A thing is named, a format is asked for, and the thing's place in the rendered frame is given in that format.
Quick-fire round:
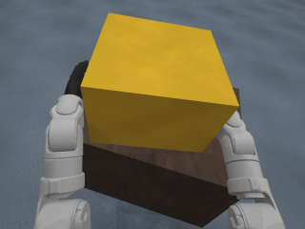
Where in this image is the pedestal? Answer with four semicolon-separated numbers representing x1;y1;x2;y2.
82;87;242;228

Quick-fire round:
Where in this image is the left robot forearm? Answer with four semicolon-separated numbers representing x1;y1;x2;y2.
33;94;85;229

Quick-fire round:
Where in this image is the right robot forearm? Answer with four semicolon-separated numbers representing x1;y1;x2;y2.
215;111;286;229

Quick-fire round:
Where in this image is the carton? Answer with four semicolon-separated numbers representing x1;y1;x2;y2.
80;12;239;153

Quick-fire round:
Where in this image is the right robot upper arm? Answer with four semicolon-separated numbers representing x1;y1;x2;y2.
228;202;284;229

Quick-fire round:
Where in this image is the left robot upper arm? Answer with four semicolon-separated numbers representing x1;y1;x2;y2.
34;198;92;229

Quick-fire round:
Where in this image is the left robot hand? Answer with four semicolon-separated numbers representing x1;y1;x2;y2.
64;60;89;99

